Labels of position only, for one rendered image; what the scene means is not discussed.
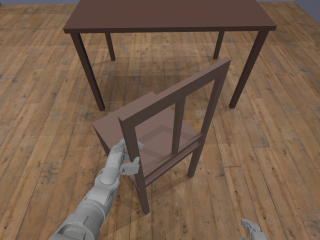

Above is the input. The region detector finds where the chair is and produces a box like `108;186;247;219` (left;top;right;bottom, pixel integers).
92;57;232;215

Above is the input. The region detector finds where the right robot hand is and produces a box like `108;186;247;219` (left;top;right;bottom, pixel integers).
239;218;268;240

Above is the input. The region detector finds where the table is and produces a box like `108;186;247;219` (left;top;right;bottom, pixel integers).
63;0;277;111

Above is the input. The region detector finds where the robot left forearm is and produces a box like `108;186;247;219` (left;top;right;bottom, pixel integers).
48;166;121;240

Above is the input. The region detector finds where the left robot hand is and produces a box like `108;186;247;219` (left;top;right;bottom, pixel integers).
105;138;144;176

